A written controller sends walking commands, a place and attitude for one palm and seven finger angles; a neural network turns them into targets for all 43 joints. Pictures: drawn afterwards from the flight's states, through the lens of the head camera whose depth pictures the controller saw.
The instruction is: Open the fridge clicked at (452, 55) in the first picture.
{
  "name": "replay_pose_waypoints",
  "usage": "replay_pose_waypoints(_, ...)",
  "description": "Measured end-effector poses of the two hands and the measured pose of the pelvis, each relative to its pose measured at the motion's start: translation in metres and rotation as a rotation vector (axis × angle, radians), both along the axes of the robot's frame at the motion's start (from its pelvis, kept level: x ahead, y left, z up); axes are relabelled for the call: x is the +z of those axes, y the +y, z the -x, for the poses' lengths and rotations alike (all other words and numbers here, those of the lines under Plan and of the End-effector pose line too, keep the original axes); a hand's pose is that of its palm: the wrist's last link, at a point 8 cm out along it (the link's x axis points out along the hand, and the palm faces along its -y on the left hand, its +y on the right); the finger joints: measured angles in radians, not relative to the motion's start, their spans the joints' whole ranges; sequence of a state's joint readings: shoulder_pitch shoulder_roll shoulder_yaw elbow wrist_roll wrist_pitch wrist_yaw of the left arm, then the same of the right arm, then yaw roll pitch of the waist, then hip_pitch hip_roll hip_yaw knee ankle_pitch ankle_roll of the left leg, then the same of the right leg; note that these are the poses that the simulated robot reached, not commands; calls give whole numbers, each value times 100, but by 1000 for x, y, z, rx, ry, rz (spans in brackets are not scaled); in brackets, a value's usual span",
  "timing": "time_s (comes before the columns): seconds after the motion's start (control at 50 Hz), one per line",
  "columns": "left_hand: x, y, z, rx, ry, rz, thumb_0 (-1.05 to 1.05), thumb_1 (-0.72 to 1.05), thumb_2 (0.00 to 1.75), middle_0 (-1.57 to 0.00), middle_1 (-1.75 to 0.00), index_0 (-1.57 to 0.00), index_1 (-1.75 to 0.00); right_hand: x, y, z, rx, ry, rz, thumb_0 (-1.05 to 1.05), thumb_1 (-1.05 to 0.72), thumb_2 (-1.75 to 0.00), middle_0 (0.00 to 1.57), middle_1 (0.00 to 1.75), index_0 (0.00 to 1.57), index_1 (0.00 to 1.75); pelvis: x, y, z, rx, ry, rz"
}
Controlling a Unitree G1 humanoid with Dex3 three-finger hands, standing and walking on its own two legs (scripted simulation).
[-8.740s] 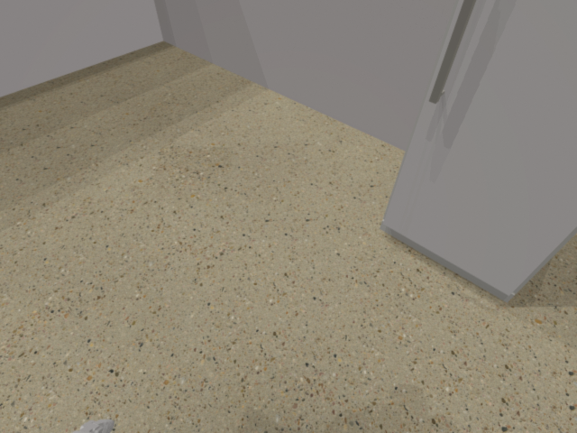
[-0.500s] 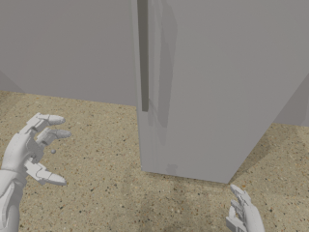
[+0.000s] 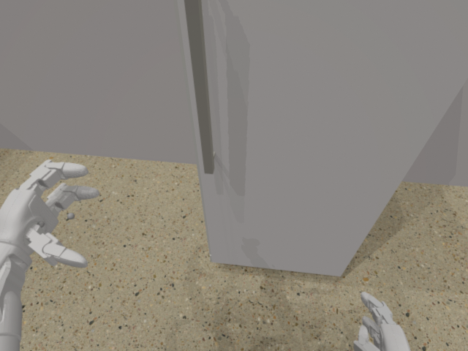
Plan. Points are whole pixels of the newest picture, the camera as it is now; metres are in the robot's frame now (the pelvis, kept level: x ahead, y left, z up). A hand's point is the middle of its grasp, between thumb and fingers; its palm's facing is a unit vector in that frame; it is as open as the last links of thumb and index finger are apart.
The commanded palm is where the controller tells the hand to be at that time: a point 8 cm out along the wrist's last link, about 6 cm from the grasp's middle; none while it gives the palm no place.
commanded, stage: raise the hand to about handle height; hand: left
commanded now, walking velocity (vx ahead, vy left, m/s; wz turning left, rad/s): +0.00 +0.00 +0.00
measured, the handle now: (203, 83) +0.56 +0.11 +0.19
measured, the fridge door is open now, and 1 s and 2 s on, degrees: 0 0 0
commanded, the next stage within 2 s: move the hooked fingers beside the handle in 0.22 s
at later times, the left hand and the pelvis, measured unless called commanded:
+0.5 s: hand (78, 210) +0.29 +0.27 +0.12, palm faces +0.01 -1.00 -0.01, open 14.0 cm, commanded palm +0.27 +0.31 +0.13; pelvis +0.00 +0.00 +0.00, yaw +1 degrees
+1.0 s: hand (121, 174) +0.36 +0.23 +0.12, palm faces -0.04 -1.00 +0.00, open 14.0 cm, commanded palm +0.35 +0.27 +0.12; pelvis +0.00 +0.01 +0.00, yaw -1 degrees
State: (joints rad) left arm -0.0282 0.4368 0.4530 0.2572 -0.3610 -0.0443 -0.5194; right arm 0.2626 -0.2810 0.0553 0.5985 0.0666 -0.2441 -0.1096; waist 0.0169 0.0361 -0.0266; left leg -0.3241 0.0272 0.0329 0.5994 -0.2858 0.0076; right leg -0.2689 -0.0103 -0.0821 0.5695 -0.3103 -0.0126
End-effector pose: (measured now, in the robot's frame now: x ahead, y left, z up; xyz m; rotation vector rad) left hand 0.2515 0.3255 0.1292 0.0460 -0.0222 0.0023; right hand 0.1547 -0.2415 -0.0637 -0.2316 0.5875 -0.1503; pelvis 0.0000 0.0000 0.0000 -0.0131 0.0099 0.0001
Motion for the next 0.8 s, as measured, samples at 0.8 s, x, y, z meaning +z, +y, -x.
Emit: replay_pose_waypoints(0.8,-4,-31,-72,-45,13,41,-2,-50,30,-30,-120,-30,-120,-14,-2,26,-68,103,-6,1,-90,-90,21,30,20,30,-1,3,1,-11,31,-4)
